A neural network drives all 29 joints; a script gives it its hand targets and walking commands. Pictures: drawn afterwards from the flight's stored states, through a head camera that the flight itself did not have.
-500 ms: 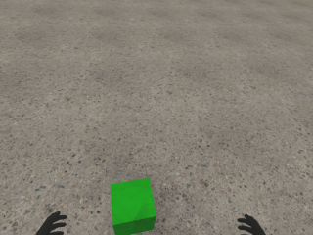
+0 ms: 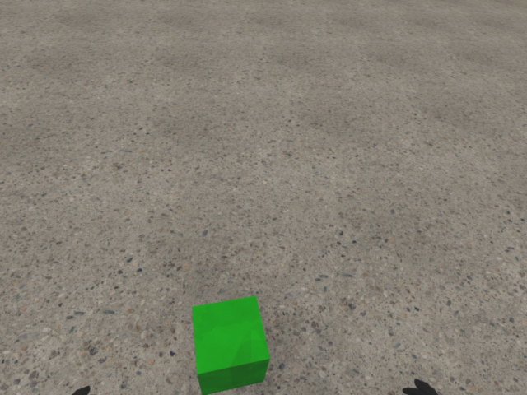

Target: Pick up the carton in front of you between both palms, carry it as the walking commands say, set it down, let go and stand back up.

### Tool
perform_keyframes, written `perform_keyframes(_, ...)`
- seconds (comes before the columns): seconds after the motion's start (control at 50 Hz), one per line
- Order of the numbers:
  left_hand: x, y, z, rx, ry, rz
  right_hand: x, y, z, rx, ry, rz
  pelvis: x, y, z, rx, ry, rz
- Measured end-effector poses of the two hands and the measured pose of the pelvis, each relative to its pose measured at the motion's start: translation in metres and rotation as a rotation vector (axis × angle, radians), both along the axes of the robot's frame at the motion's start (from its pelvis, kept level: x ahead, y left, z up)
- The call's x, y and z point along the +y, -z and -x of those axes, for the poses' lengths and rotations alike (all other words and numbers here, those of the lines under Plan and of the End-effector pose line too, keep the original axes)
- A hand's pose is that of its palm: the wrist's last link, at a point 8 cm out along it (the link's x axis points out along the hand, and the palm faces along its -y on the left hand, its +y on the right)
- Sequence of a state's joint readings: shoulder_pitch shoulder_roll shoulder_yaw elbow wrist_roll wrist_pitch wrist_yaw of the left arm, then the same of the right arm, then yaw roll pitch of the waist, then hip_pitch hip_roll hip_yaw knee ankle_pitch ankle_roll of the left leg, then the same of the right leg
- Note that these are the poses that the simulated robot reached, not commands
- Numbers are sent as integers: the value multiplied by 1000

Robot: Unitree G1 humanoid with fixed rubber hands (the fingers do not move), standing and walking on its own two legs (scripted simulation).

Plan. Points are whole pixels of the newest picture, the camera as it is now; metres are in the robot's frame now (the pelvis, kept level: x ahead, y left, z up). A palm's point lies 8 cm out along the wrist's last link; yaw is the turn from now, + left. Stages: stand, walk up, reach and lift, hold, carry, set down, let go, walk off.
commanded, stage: stand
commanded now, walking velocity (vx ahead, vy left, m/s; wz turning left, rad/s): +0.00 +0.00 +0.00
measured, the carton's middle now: (229, 345) +0.42 +0.06 -0.65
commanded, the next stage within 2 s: none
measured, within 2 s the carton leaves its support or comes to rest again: neither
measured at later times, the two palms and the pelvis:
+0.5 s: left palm out of the picture +0.07 +0.28 -0.11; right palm out of the picture +0.08 -0.29 -0.09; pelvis -0.01 -0.01 +0.00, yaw +1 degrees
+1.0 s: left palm out of the picture +0.05 +0.29 -0.11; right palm out of the picture +0.07 -0.30 -0.10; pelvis -0.02 -0.01 +0.01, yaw +1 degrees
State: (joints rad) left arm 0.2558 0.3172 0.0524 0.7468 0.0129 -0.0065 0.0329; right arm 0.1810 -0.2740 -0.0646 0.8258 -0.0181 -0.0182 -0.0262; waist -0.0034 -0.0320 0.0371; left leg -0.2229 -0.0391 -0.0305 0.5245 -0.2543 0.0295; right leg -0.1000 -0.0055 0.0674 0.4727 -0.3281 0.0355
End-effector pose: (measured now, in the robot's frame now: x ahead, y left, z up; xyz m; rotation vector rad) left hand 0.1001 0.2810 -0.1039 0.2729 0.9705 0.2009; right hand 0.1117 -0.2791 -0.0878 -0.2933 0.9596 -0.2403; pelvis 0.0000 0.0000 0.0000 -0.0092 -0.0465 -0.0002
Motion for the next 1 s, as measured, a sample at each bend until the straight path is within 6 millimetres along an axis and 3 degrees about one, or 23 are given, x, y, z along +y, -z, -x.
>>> perform_keyframes(0.6, 4, 2, 37, 80, -26, -22, -17, 6, 31, 91, 6, 6, -7, -4, 16, -15, -14, -1)
perform_keyframes(1.0, 5, 2, 50, 122, -51, -30, -25, 9, 39, 136, 4, 11, -12, -7, 19, -15, -24, -1)
